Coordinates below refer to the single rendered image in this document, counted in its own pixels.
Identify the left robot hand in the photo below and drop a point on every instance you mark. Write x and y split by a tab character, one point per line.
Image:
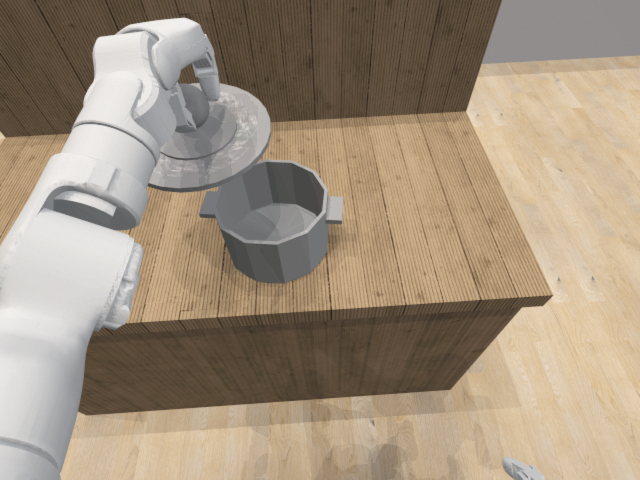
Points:
192	46

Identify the left robot upper arm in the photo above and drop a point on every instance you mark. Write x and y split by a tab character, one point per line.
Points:
68	278

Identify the robot left forearm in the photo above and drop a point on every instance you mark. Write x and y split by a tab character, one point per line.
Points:
104	168

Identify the lid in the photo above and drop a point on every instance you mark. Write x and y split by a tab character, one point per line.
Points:
233	139

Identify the knob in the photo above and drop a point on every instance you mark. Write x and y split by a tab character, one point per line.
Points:
196	103

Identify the table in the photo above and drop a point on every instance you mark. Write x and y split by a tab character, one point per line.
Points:
429	264

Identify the pot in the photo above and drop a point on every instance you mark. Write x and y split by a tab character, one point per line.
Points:
274	219

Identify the right robot hand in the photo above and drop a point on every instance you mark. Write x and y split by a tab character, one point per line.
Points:
520	471

